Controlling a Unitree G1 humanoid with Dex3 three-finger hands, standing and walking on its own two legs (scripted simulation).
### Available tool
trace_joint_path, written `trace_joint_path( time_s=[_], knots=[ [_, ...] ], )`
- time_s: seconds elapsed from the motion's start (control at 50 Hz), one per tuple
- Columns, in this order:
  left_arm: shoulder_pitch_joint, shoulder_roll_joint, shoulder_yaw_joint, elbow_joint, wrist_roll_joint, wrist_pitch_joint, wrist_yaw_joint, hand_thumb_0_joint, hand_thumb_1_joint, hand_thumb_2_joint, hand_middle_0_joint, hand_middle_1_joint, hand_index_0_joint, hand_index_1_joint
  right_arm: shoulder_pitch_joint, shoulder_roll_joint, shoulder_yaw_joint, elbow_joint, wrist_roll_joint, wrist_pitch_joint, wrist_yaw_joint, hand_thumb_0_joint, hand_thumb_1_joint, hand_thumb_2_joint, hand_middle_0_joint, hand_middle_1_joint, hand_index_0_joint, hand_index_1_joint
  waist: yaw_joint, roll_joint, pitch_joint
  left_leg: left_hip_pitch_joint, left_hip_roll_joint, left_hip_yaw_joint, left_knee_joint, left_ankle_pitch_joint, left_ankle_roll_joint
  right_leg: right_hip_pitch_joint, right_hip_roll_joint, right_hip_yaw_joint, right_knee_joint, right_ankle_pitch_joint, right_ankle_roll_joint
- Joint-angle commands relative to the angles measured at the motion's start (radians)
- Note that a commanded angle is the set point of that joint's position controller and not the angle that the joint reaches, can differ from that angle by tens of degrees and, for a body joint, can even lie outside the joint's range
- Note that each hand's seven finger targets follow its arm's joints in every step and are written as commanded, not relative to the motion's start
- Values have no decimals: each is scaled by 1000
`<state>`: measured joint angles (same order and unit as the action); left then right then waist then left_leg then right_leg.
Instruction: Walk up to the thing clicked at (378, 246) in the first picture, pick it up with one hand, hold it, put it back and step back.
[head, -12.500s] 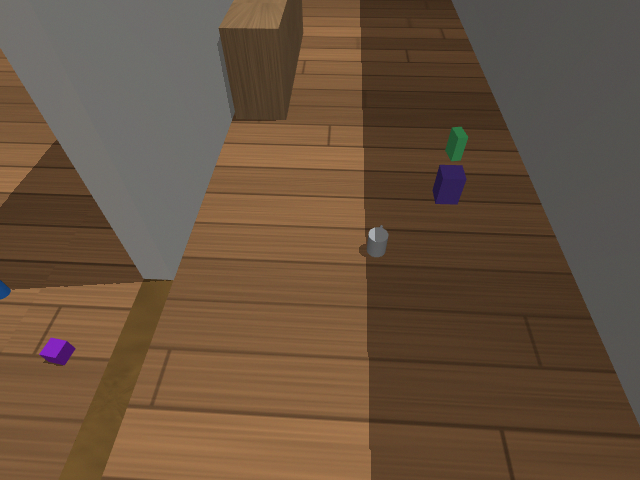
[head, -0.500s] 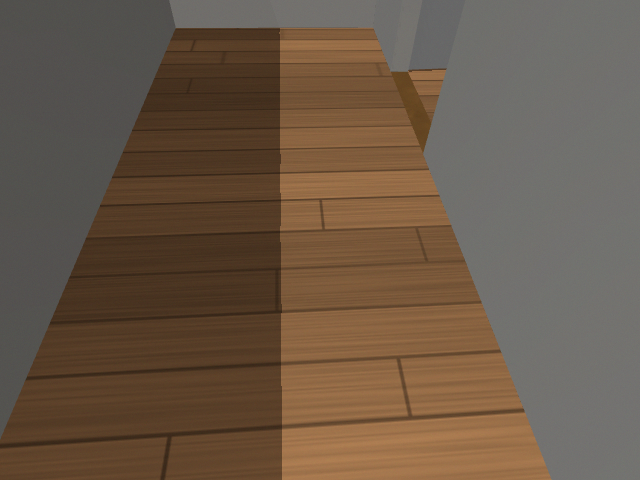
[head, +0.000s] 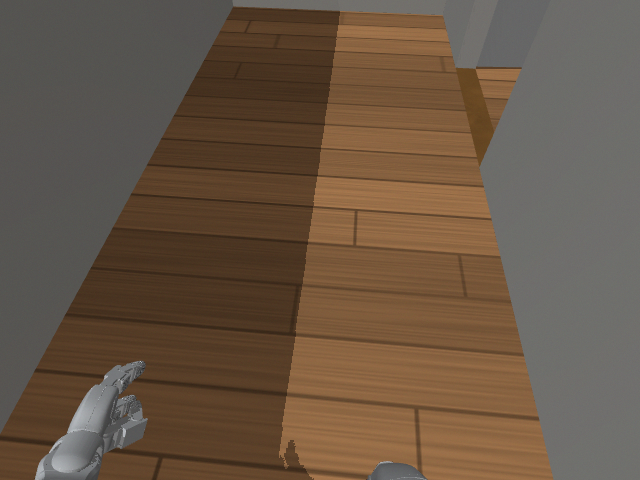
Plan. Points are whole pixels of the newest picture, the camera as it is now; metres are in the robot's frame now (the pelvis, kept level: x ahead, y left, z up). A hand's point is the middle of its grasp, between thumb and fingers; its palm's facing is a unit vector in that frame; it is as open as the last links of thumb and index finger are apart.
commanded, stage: walk up
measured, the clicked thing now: out of the picture -1.19 +0.36 -0.71
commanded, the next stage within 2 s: none
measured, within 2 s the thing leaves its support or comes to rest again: neither
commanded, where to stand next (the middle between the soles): +0.23 -0.02 m, yaw +70 degrees
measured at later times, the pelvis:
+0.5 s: pelvis +0.18 -0.05 -0.01, yaw +21 degrees
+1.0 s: pelvis +0.21 -0.14 -0.01, yaw +49 degrees
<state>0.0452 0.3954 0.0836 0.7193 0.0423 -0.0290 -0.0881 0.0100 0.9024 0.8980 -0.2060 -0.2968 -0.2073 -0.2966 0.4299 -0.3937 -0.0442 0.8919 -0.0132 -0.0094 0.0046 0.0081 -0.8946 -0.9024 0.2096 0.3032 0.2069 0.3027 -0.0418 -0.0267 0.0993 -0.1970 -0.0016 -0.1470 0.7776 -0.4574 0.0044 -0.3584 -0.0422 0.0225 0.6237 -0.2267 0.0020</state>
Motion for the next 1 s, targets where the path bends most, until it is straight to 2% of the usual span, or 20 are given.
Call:
trace_joint_path(
  time_s=[0.0, 0.06, 0.16, 0.24, 0.28, 0.3, 0.32, 0.34, 0.36, 0.46, 0.54, 0.58, 0.62, 0.64, 0.66, 0.68, 0.7, 0.8, 0.9, 0.98],
  knots=[
    [89, 277, 84, -43, -13, -4, 28, 0, 900, 900, -200, -300, -200, -300, -59, -241, -70, -107, -4, -37, -15, 0, -900, -900, 200, 300, 200, 300, 124, -160, -46, -442, 50, 83, 399, 52, 50, 289, -344, 405, -443, -370, -193],
    [40, 224, 72, -52, -16, -6, 26, 0, 900, 900, -200, -300, -200, -300, 0, -216, -65, -89, 7, -33, 18, 0, -900, -900, 200, 300, 200, 300, 76, -220, -21, -382, 94, 127, 297, 146, 26, 236, -236, 116, -392, -156, -194],
    [84, 231, 71, -88, -4, -9, 12, 0, 900, 900, -200, -300, -200, -300, -111, -195, -66, -158, 2, -29, 42, 0, -900, -900, 200, 300, 200, 300, 99, -140, 4, -372, 91, 201, 42, 221, 9, 266, -263, -7, -389, 82, -218],
    [107, 232, 65, -111, -1, 18, 2, 0, 900, 900, -200, -300, -200, -300, -107, -197, -80, -190, 9, -37, 29, 0, -900, -900, 200, 300, 200, 300, 87, -83, -31, -166, 32, 287, -100, 303, 21, 165, -247, -119, -256, 137, -144],
    [95, 225, 53, -135, -15, 30, 9, 0, 900, 900, -200, -300, -200, -300, 30, -211, -94, -173, -2, -41, 5, 0, -900, -900, 200, 300, 200, 300, -2, 15, -142, 104, -33, 306, -223, 351, 62, 87, -203, -196, 51, 318, -108],
    [146, 192, 38, -136, -28, 33, 18, 0, 900, 900, -200, -300, -200, -300, 97, -256, -112, -170, -16, -41, -12, 0, -900, -900, 200, 300, 200, 300, -41, 112, -203, 277, -15, 221, -280, 350, 125, -22, -125, -233, 287, 249, -49],
    [204, 135, 27, -146, -26, 37, 20, 0, 900, 900, -200, -300, -200, -300, 94, -325, -129, -208, -29, -39, -28, 0, -900, -900, 200, 300, 200, 300, -33, 277, -210, 412, 200, -144, -312, 376, 217, -285, -5, -219, 512, -266, 13],
    [240, 151, 26, -159, -18, 47, 23, 0, 900, 900, -200, -300, -200, -300, 66, -368, -134, -265, -22, -38, -46, 0, -900, -900, 200, 300, 200, 300, 0, 181, -249, 365, 415, -490, -324, 464, 318, -372, 2, -80, 680, -421, 43],
    [213, 249, 43, -154, -27, 58, 29, 0, 900, 900, -200, -300, -200, -300, 57, -375, -135, -270, 20, -36, -52, 0, -900, -900, 200, 300, 200, 300, -18, 107, -272, 318, 455, -582, -428, 359, 370, -339, -30, 35, 747, -355, 27],
    [260, 230, 39, -91, -33, 61, 46, 0, 900, 900, -200, -300, -200, -300, -106, -257, -85, -313, 0, -38, -61, 0, -900, -900, 200, 300, 200, 300, 61, 153, -121, -49, 192, -125, -303, 621, 186, -158, -61, 23, 489, -265, -11],
    [294, 195, 38, -95, -54, 58, 65, 0, 900, 900, -200, -300, -200, -300, -153, -273, -101, -365, -34, -13, -38, 0, -900, -900, 200, 300, 200, 300, 79, 230, -161, -184, 125, -74, -214, 809, 178, -31, -9, -32, 375, -192, -17],
    [289, 190, 32, -81, -68, 50, 86, 0, 900, 900, -200, -300, -200, -300, -159, -289, -107, -376, -45, -5, -27, 0, -900, -900, 200, 300, 200, 300, 62, 254, -178, -249, 99, -129, -173, 816, 181, 26, 21, -63, 290, -133, -27],
    [381, 202, 38, -44, -68, 34, 108, 0, 900, 900, -200, -300, -200, -300, -239, -278, -108, -411, -45, 6, -18, 0, -900, -900, 200, 300, 200, 300, 116, 218, -215, -311, 47, -152, -72, 701, 152, 143, 41, -82, 112, -18, -33],
    [407, 244, 54, -31, -56, 23, 117, 0, 900, 900, -200, -300, -200, -300, -260, -234, -94, -425, -40, 14, -16, 0, -900, -900, 200, 300, 200, 300, 141, 96, -207, -401, -20, -147, 27, 505, 104, 208, -4, -22, -51, 41, -48],
    [369, 361, 78, -55, -30, 12, 124, 0, 900, 900, -200, -300, -200, -300, -207, -155, -75, -430, -33, 21, -14, 0, -900, -900, 200, 300, 200, 300, 123, -205, -192, -533, -162, -7, 257, 134, 35, 225, -307, 318, -181, 110, -115],
    [242, 420, 90, -104, -22, 9, 125, 0, 900, 900, -200, -300, -200, -300, -126, -177, -83, -419, -37, 37, -13, 0, -900, -900, 200, 300, 200, 300, 53, -268, -164, -520, -89, 7, 461, -150, -9, 85, -562, 517, -274, 151, -259],
    [149, 428, 91, -117, -34, 7, 133, 0, 900, 900, -200, -300, -200, -300, -114, -229, -107, -390, -44, 53, -8, 0, -900, -900, 200, 300, 200, 300, 31, -213, -124, -501, -45, -45, 557, -117, -14, -14, -582, 565, -328, 13, -310],
    [170, 343, 86, -54, -9, -15, 141, 0, 900, 900, -200, -300, -200, -300, -70, -241, -138, -305, -40, 62, 68, 0, -900, -900, 200, 300, 200, 300, 38, -226, -116, -484, 10, 37, 483, 98, -39, 126, -309, 102, -186, -170, -188],
    [272, 378, 105, -40, 3, -25, 123, 0, 900, 900, -200, -300, -200, -300, -222, -214, -116, -293, -30, 54, 69, 0, -900, -900, 200, 300, 200, 300, 137, -249, -113, -475, 22, 117, 180, -74, -45, 276, -357, 70, -185, -175, -218],
    [210, 401, 101, -43, -6, -16, 106, 0, 900, 900, -200, -300, -200, -300, -164, -210, -113, -220, -8, 35, 62, 0, -900, -900, 200, 300, 200, 300, 90, -245, -134, -206, -3, 204, -8, -25, -24, 117, -385, -40, -142, -72, -192]
  ],
)
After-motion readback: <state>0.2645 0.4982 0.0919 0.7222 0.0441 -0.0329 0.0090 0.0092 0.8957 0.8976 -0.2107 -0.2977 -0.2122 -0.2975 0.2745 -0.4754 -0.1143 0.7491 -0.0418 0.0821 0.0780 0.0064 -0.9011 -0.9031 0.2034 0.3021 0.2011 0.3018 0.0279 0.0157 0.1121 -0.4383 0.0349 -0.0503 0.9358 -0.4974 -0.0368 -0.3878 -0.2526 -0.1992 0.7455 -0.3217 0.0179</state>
